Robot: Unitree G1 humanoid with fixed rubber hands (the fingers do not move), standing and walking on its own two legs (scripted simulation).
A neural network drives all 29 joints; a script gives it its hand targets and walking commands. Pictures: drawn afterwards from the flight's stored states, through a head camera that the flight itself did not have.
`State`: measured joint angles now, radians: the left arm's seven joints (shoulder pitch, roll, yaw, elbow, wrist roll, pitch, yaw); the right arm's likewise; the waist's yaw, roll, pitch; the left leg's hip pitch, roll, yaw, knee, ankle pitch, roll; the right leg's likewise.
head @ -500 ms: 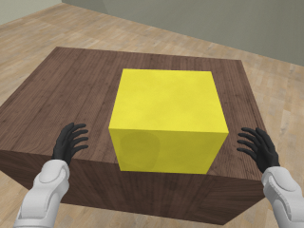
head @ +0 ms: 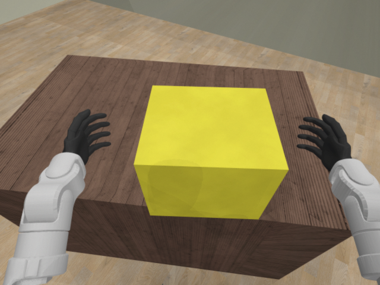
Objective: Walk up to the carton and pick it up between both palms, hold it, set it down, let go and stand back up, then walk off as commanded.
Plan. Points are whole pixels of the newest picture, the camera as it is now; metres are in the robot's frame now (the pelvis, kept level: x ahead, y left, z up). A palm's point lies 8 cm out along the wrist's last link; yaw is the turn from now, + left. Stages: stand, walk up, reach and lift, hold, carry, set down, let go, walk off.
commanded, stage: reach and lift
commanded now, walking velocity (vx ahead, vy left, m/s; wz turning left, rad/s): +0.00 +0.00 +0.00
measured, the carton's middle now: (206, 153) +0.42 -0.01 +0.00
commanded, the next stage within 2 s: none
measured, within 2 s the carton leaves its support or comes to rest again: neither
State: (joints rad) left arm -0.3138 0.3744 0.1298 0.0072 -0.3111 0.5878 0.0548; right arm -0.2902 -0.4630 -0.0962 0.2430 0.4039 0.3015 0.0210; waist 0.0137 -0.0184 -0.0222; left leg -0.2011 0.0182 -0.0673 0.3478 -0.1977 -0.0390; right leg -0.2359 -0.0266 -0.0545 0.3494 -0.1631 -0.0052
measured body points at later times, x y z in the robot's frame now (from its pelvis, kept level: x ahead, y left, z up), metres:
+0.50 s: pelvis +0.00 +0.00 +0.00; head +0.02 +0.01 +0.45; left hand +0.41 +0.24 +0.16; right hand +0.42 -0.26 +0.16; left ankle -0.01 +0.14 -0.75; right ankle +0.01 -0.12 -0.75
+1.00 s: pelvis +0.00 +0.00 +0.00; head +0.03 +0.01 +0.44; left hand +0.41 +0.25 +0.06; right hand +0.41 -0.25 +0.08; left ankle -0.01 +0.14 -0.75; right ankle +0.01 -0.12 -0.75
